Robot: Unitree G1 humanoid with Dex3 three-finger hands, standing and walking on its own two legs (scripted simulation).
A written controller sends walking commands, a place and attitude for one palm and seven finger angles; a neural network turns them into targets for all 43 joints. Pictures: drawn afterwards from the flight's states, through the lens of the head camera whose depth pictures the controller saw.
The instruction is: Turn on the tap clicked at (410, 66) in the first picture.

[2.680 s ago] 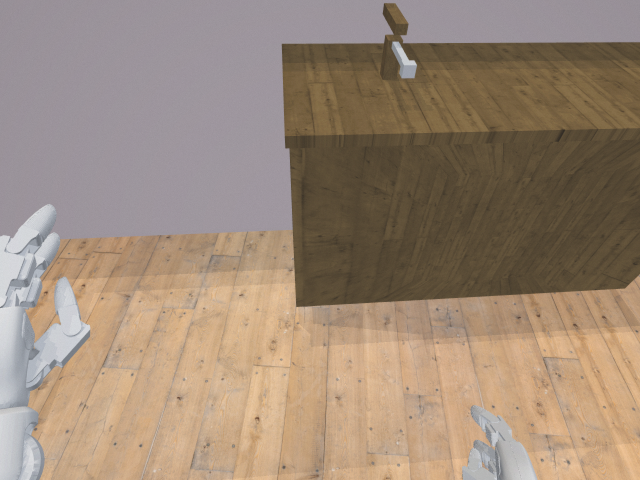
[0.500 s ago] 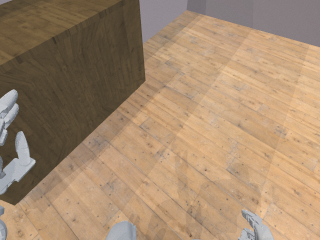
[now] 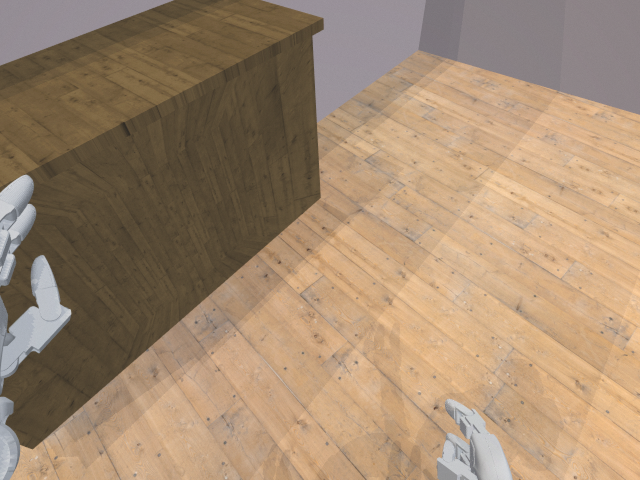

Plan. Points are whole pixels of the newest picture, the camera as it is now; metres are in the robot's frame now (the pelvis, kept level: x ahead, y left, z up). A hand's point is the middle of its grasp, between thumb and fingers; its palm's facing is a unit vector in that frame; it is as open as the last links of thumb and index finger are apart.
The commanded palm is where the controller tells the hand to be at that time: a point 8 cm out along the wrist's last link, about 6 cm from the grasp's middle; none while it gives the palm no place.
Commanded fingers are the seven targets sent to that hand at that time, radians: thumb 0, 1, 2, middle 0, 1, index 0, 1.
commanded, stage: turn to face it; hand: left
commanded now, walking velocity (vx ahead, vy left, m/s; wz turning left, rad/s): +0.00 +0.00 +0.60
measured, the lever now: out of the picture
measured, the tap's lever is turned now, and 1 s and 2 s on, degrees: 0 0 0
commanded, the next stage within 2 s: take the last steps up to it in 0.82 s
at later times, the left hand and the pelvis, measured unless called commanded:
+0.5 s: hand (22, 319) +0.21 +0.26 +0.20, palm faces +0.54 -0.72 -0.44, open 7.4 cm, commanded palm +0.13 +0.29 +0.19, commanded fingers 0.00 0.90 0.90 -0.20 -0.30 -0.20 -0.30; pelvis +0.05 -0.02 +0.01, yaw +15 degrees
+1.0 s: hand out of the picture +0.08 +0.22 +0.19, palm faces +0.75 -0.55 -0.36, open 7.4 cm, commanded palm +0.01 +0.24 +0.19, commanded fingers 0.00 0.90 0.90 -0.20 -0.30 -0.20 -0.30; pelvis +0.00 -0.08 +0.01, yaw +28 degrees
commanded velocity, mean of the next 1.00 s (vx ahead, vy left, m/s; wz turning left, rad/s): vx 0.03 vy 0.01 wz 0.43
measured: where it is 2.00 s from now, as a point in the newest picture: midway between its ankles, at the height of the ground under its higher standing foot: outside the picture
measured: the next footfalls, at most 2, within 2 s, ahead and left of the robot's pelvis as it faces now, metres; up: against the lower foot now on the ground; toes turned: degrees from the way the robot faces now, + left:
left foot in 0.30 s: +0.12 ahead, +0.13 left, +0.00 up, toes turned +18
right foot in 0.64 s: +0.13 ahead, -0.15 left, +0.00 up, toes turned +14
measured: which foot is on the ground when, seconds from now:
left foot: up 0.00-0.28, down 0.30-0.66, up 0.68-1.00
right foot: down 0.00-0.32, up 0.34-0.62, down 0.64-1.00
